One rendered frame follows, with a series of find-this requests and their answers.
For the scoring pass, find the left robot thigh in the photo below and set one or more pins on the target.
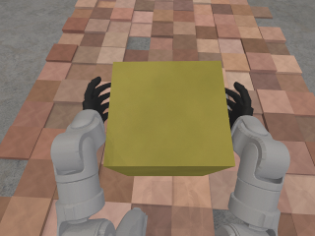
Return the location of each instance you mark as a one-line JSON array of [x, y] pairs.
[[133, 223]]

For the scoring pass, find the robot right hand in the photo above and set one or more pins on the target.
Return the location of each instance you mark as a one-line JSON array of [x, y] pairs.
[[242, 104]]

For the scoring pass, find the carton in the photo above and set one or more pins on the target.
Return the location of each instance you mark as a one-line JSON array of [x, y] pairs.
[[168, 118]]

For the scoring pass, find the robot left upper arm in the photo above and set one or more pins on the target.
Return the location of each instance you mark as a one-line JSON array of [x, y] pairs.
[[91, 227]]

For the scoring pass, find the robot right forearm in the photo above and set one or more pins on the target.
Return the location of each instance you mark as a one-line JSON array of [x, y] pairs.
[[260, 176]]

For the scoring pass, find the robot left hand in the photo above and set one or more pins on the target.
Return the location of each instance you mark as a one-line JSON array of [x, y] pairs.
[[93, 100]]

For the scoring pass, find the robot right upper arm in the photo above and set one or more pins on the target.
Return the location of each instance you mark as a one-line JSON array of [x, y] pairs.
[[233, 229]]

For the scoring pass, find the robot left forearm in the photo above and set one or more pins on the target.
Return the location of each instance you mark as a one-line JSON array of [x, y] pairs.
[[73, 154]]

